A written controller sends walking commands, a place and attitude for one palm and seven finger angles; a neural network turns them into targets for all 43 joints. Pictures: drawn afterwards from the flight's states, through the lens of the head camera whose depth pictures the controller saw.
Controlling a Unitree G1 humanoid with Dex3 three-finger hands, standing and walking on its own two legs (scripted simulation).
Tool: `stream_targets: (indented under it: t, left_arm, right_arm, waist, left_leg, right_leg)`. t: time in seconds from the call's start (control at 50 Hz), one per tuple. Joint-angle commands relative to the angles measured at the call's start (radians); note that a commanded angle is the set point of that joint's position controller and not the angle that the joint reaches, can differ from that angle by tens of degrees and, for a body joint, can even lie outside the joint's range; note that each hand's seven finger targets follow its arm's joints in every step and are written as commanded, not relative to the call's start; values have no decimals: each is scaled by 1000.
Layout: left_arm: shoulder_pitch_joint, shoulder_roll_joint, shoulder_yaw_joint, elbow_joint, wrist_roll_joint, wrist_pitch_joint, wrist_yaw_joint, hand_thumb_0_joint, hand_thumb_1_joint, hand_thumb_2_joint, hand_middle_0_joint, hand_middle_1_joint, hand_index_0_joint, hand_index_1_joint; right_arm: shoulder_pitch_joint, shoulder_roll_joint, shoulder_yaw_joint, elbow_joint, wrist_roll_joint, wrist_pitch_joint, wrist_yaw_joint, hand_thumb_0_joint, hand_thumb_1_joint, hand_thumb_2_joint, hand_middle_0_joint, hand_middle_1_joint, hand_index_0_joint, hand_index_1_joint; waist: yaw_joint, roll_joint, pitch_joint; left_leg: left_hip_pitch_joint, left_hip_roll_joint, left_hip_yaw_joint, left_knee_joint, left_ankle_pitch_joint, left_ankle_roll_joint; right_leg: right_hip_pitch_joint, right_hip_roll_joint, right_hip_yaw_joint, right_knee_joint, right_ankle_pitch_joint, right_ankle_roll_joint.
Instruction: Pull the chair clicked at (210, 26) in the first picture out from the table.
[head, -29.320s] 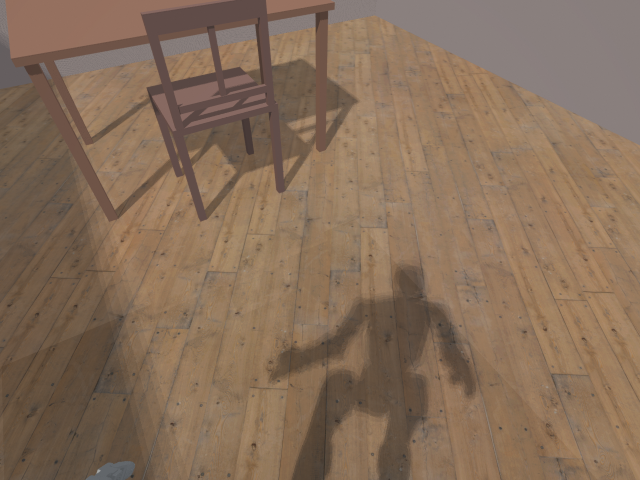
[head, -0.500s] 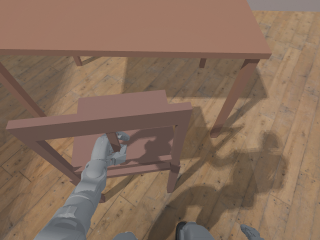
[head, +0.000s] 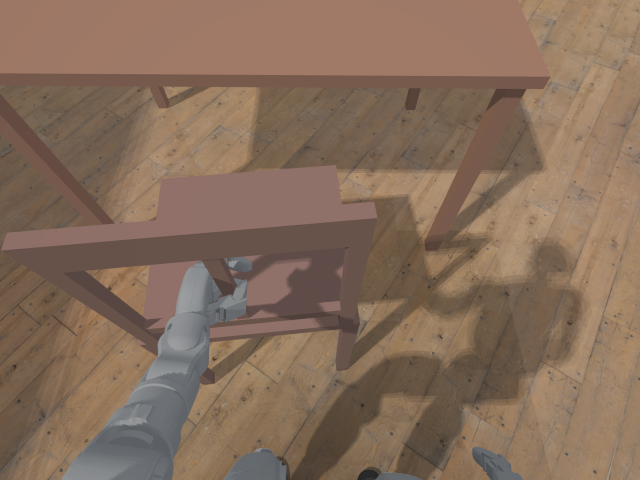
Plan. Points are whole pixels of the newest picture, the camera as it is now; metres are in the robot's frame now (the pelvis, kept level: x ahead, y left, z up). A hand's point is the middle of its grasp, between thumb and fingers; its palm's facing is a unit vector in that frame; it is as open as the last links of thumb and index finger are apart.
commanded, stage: step backward, pulling the chair out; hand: left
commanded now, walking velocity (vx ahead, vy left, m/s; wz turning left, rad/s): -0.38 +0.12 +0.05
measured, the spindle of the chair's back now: (229, 289) +0.37 +0.16 -0.09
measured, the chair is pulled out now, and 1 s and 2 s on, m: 0.23 0.44 0.65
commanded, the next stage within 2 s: stop walking, hand still on the chair in 1.22 s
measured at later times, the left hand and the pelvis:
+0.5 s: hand (222, 354) +0.26 +0.15 -0.07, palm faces -0.07 -0.99 -0.14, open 5.1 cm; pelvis -0.07 +0.04 +0.01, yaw -2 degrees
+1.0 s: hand (228, 468) +0.14 +0.12 -0.07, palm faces -0.02 -0.98 -0.17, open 5.3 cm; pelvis -0.20 +0.01 +0.00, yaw +4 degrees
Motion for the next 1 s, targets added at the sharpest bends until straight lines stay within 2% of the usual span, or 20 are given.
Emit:
stream_targets:
  t: [0.0, 0.04, 0.06, 0.16, 0.26, 0.28, 0.32, 0.36, 0.44, 0.52, 0.58, 0.62, 0.66, 0.68, 0.7, 0.72, 0.76, 0.9, 0.94, 0.98]
  left_arm:
    - [-238, 192, 58, -114, 48, -48, 13, 0, 900, 900, -500, -1450, -500, -1450]
    - [-237, 196, 70, -152, 52, -38, 7, 0, 900, 900, -500, -1450, -500, -1450]
    - [-218, 216, 82, -165, 54, -30, 14, 0, 900, 900, -500, -1450, -500, -1450]
    - [-114, 190, 66, -241, 24, 22, 28, 0, 900, 900, -500, -1450, -500, -1450]
    - [-118, 114, -27, -362, 20, 26, 4, 0, 900, 900, -500, -1450, -500, -1450]
    - [-120, 83, -45, -394, 25, 25, 0, 0, 900, 900, -500, -1450, -500, -1450]
    - [-124, 56, -56, -453, 35, 22, -10, 0, 900, 900, -500, -1450, -500, -1450]
    - [-103, 78, -34, -457, 47, 26, -8, 0, 900, 900, -500, -1450, -500, -1450]
    - [-153, 67, -37, -407, 41, 21, 3, 0, 900, 900, -500, -1450, -500, -1450]
    - [-184, 103, -10, -337, 44, 8, 7, 0, 900, 900, -500, -1450, -500, -1450]
    - [-145, 133, 27, -280, 42, -10, 5, 0, 900, 900, -500, -1450, -500, -1450]
    - [-125, 154, 49, -259, 38, -26, -3, 0, 900, 900, -500, -1450, -500, -1450]
    - [-101, 214, 76, -245, 49, -42, -10, 0, 900, 900, -500, -1450, -500, -1450]
    - [-119, 250, 92, -236, 50, -42, -5, 0, 900, 900, -500, -1450, -500, -1450]
    - [-115, 283, 133, -220, 37, -26, 4, 0, 900, 900, -500, -1450, -500, -1450]
    - [-125, 225, 105, -216, 39, -13, 2, 0, 900, 900, -500, -1450, -500, -1450]
    - [-119, 204, 86, -219, 46, -5, 9, 0, 900, 900, -500, -1450, -500, -1450]
    - [-158, 150, 33, -142, 24, 47, 24, 0, 900, 900, -500, -1450, -500, -1450]
    - [-186, 118, -15, -164, 16, 54, 19, 0, 900, 900, -500, -1450, -500, -1450]
    - [-211, 89, -52, -221, 3, 60, 15, 0, 900, 900, -500, -1450, -500, -1450]
  right_arm:
    - [46, -180, -76, -98, 22, -30, -47, 0, -900, -900, 200, 300, 200, 300]
    - [-24, -169, -54, -124, 19, -33, -44, 0, -900, -900, 200, 300, 200, 300]
    - [-24, -179, -49, -113, 11, -35, -47, 0, -900, -900, 200, 300, 200, 300]
    - [-26, -198, -42, -145, 25, -10, -62, 0, -900, -900, 200, 300, 200, 300]
    - [18, -224, -65, -193, 26, 20, -67, 0, -900, -900, 200, 300, 200, 300]
    - [18, -218, -61, -202, 13, 22, -62, 0, -900, -900, 200, 300, 200, 300]
    - [7, -189, -60, -196, -15, 11, -28, 0, -900, -900, 200, 300, 200, 300]
    - [3, -180, -68, -182, -32, 1, 2, 0, -900, -900, 200, 300, 200, 300]
    - [36, -181, -73, -161, -13, -32, 11, 0, -900, -900, 200, 300, 200, 300]
    - [36, -178, -67, -123, -23, -50, 5, 0, -900, -900, 200, 300, 200, 300]
    - [29, -177, -66, -103, -20, -55, -1, 0, -900, -900, 200, 300, 200, 300]
    - [9, -173, -67, -97, -10, -55, -3, 0, -900, -900, 200, 300, 200, 300]
    - [14, -166, -68, -95, 5, -56, -10, 0, -900, -900, 200, 300, 200, 300]
    - [1, -148, -69, -113, 19, -53, -21, 0, -900, -900, 200, 300, 200, 300]
    - [-53, -173, -80, -123, 28, -59, -29, 0, -900, -900, 200, 300, 200, 300]
    - [-95, -171, -71, -124, 25, -64, -31, 0, -900, -900, 200, 300, 200, 300]
    - [-99, -151, -38, -95, 8, -72, -34, 0, -900, -900, 200, 300, 200, 300]
    - [8, -202, -45, -80, 24, -47, -62, 0, -900, -900, 200, 300, 200, 300]
    - [40, -215, -48, -83, 25, -34, -72, 0, -900, -900, 200, 300, 200, 300]
    - [43, -249, -67, -117, 24, -14, -72, 0, -900, -900, 200, 300, 200, 300]
  waist:
    - [-16, -212, -530]
    - [10, -159, -461]
    - [6, -89, -468]
    - [-1, -189, -485]
    - [-32, -158, -463]
    - [-34, -22, -485]
    - [-28, 245, -506]
    - [-13, 291, -492]
    - [-34, 185, -436]
    - [-42, 217, -420]
    - [-33, 201, -423]
    - [-16, 161, -438]
    - [-19, 2, -452]
    - [-28, -215, -448]
    - [2, -346, -450]
    - [8, -303, -435]
    - [0, -96, -409]
    - [-3, -212, -424]
    - [-21, -187, -433]
    - [-22, -16, -418]
  left_leg:
    - [-71, -38, -42, 214, -174, -10]
    - [-115, -40, -95, 254, -222, 5]
    - [-112, -39, -91, 192, -205, 2]
    - [-25, -22, -49, -38, 14, -2]
    - [238, 87, -54, -176, 597, 50]
    - [301, 130, -104, -195, 788, 73]
    - [437, 224, -189, -195, 1127, 136]
    - [435, 262, -195, -199, 1068, 165]
    - [533, 247, -152, -151, 1034, 165]
    - [500, 245, -174, -158, 923, 164]
    - [435, 236, -186, -136, 822, 157]
    - [358, 204, -158, -79, 689, 127]
    - [211, 79, -40, 29, 379, 52]
    - [50, -26, 41, 158, -50, -4]
    - [-15, -97, -33, 351, -231, -8]
    - [-39, -84, -107, 445, -226, -2]
    - [-92, -67, -115, 413, -204, -16]
    - [13, -49, -59, -21, -133, -14]
    - [114, -13, -37, -217, 81, -6]
    - [259, 123, -117, -292, 608, 53]
  right_leg:
    - [453, -364, 224, 22, 1290, -82]
    - [375, -387, 219, 5, 1093, -75]
    - [398, -391, 206, 11, 1073, -101]
    - [443, -336, 138, 57, 1064, -68]
    - [230, -158, 31, 42, 657, 18]
    - [162, -111, 12, 97, 548, 29]
    - [-24, -65, 21, 244, -23, 20]
    - [-100, -54, 34, 362, -249, 0]
    - [-149, -50, 39, 256, -147, 11]
    - [-116, -48, 46, 173, -169, 13]
    - [-32, -46, 43, 51, -96, 18]
    - [77, -61, 40, -109, 76, 20]
    - [204, -152, 75, -176, 432, 5]
    - [238, -293, 185, -123, 666, -62]
    - [197, -378, 237, -98, 801, -91]
    - [176, -398, 199, -66, 799, -99]
    - [230, -397, 174, -34, 773, -146]
    - [336, -364, 155, -13, 850, -108]
    - [305, -322, 113, 29, 767, -72]
    - [172, -181, 34, 101, 544, 12]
